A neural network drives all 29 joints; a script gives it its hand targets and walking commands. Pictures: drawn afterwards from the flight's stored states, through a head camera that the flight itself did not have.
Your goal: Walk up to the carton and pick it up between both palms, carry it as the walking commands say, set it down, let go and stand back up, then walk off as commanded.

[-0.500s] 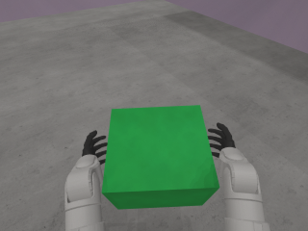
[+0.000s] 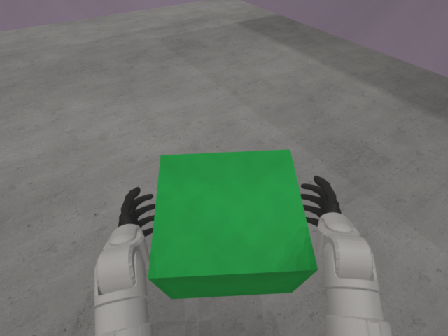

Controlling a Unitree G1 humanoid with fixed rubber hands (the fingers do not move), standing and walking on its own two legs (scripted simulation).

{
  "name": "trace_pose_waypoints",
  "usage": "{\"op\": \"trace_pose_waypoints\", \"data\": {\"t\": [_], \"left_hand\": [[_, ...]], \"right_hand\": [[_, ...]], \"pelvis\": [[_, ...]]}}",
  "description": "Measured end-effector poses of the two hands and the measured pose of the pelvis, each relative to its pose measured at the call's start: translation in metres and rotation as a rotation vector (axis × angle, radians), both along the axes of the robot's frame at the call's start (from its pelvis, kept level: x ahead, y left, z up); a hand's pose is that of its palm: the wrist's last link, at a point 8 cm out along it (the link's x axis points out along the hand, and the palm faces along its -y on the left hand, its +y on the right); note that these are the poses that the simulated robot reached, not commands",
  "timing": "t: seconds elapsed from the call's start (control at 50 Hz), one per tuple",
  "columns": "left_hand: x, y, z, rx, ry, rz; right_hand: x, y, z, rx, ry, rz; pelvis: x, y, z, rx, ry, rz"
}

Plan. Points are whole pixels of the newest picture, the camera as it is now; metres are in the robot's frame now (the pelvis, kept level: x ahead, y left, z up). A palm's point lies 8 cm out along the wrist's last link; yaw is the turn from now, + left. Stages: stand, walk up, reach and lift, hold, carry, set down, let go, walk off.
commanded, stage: carry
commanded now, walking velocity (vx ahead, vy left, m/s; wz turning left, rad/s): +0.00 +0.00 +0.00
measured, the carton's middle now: (228, 226) +0.34 +0.01 -0.02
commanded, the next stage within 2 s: none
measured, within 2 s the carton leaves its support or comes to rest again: neither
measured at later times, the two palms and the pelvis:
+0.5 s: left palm (131, 234) +0.27 +0.18 +0.06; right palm (329, 222) +0.28 -0.16 +0.08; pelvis +0.00 +0.00 +0.00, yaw +0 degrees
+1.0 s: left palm (120, 221) +0.26 +0.19 +0.11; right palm (336, 212) +0.27 -0.15 +0.13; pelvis +0.00 +0.01 +0.00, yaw +0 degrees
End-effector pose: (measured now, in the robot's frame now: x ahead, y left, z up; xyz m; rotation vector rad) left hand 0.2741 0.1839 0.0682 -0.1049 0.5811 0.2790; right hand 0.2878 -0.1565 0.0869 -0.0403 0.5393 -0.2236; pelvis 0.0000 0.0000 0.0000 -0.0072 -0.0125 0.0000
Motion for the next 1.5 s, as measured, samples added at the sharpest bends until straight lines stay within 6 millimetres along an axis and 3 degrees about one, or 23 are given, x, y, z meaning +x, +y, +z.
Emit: {"op": "trace_pose_waypoints", "data": {"t": [0.2, 0.3, 0.48, 0.62, 0.74, 0.86, 0.92, 1.08, 1.26, 1.5], "left_hand": [[-0.001, -0.001, -0.009, -0.006, 0.029, -0.006], [-0.002, -0.001, 0.004, 0.008, -0.006, -0.004], [-0.004, -0.001, -0.004, -0.002, 0.032, -0.005], [-0.001, 0.000, 0.004, 0.003, 0.006, -0.005], [-0.002, 0.000, -0.008, -0.007, 0.050, -0.007], [-0.001, -0.002, 0.044, 0.027, -0.100, 0.002], [-0.004, -0.002, 0.053, 0.022, -0.097, 0.001], [-0.019, 0.019, 0.033, -0.009, 0.051, 0.006], [-0.016, 0.050, 0.035, -0.008, 0.049, 0.026], [-0.014, 0.053, 0.034, -0.001, 0.042, 0.000]], "right_hand": [[-0.002, -0.001, -0.007, 0.000, 0.029, 0.000], [-0.003, -0.001, 0.001, 0.003, -0.002, -0.001], [-0.005, -0.001, -0.004, 0.006, 0.036, -0.002], [-0.002, 0.000, 0.005, 0.003, 0.010, -0.005], [-0.005, -0.001, -0.007, 0.003, 0.054, -0.007], [-0.004, -0.001, 0.042, 0.007, -0.096, -0.024], [-0.009, -0.001, 0.051, 0.011, -0.093, -0.036], [-0.024, 0.021, 0.034, 0.000, 0.059, -0.050], [-0.015, 0.053, 0.040, -0.007, 0.058, -0.048], [-0.023, 0.056, 0.036, -0.009, 0.052, -0.074]], "pelvis": [[-0.001, 0.000, 0.000, 0.000, -0.002, 0.000], [-0.001, 0.000, 0.000, 0.000, -0.002, 0.000], [-0.001, 0.000, 0.000, 0.000, -0.001, 0.000], [0.000, 0.001, 0.000, -0.001, 0.001, 0.000], [0.001, 0.001, 0.000, -0.001, 0.001, 0.000], [0.002, 0.002, 0.000, -0.002, 0.003, 0.000], [0.005, 0.003, 0.000, -0.003, 0.007, -0.001], [0.004, 0.023, -0.002, -0.021, 0.012, 0.003], [0.004, 0.049, -0.001, -0.055, 0.044, 0.000], [-0.002, 0.060, -0.002, -0.059, 0.050, -0.020]]}}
